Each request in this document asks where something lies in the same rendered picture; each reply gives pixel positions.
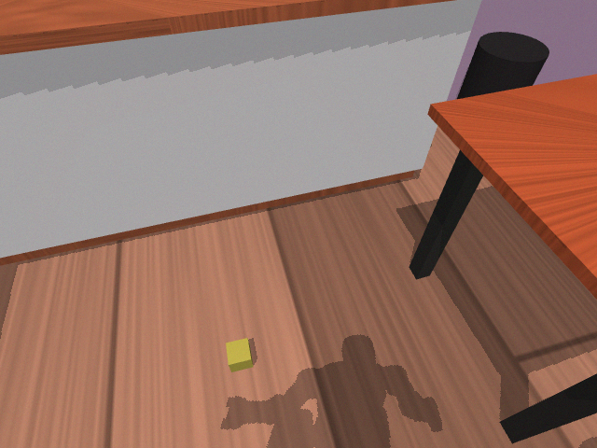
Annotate table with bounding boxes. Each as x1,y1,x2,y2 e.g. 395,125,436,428
410,74,597,443

